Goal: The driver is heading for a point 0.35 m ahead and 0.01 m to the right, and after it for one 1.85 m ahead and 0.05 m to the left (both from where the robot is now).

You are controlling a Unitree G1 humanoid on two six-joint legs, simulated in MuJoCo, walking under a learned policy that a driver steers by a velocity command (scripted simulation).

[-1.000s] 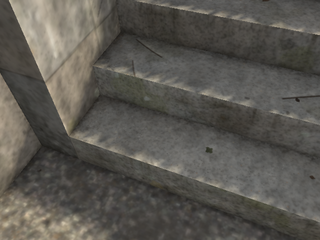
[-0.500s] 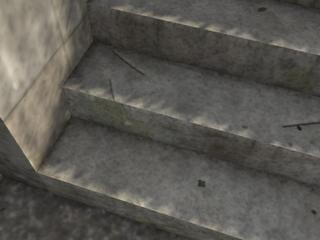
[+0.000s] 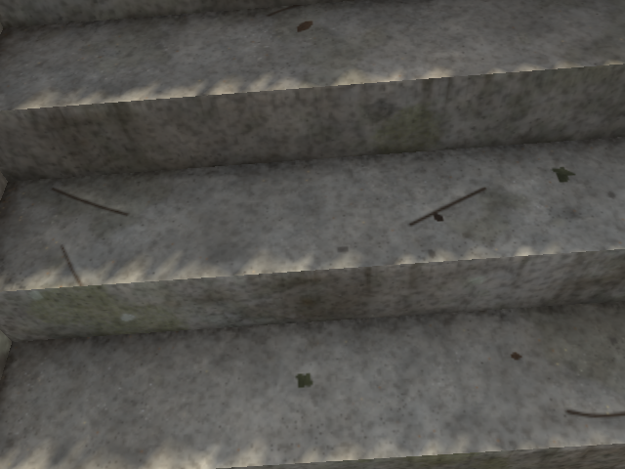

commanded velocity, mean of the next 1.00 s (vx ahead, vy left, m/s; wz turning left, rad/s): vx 0.09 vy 0.00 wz -0.23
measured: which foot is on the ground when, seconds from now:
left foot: up 0.00-0.28, down 0.30-1.00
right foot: down 0.00-0.30, up 0.32-0.60, down 0.62-0.98, up 1.00-1.00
